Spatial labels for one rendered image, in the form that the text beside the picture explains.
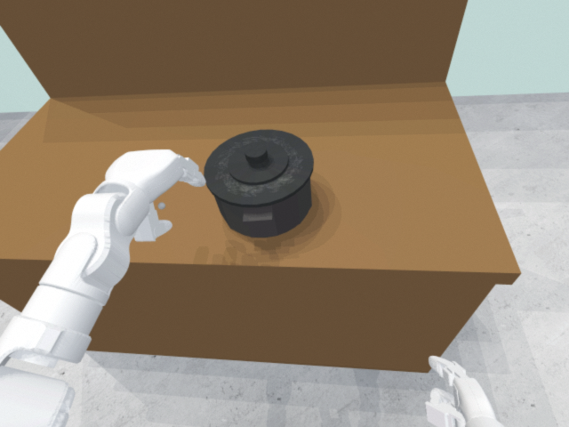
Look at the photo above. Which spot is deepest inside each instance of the pot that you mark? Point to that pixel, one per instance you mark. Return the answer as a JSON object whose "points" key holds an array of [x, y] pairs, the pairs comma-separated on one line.
{"points": [[268, 221]]}

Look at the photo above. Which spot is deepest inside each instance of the left robot upper arm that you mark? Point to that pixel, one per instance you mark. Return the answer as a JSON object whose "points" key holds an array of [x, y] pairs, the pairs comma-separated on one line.
{"points": [[32, 400]]}

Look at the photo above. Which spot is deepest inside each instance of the knob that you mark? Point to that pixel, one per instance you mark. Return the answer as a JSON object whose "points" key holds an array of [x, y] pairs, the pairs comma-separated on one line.
{"points": [[256, 153]]}

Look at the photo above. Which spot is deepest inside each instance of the robot right hand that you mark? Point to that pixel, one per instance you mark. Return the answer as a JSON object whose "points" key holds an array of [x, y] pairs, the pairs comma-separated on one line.
{"points": [[468, 400]]}

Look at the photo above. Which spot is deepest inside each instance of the left robot forearm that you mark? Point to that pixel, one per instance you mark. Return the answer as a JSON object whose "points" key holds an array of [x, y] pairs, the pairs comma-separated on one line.
{"points": [[58, 318]]}

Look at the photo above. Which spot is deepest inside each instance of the lid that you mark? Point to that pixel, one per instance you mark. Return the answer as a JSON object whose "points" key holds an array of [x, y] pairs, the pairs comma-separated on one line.
{"points": [[237, 182]]}

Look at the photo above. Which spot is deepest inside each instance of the table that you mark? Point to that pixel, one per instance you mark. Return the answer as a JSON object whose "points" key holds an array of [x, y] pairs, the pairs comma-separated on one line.
{"points": [[402, 242]]}

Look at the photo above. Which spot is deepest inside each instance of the robot left hand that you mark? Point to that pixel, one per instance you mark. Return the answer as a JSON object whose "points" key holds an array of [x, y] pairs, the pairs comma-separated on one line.
{"points": [[154, 171]]}

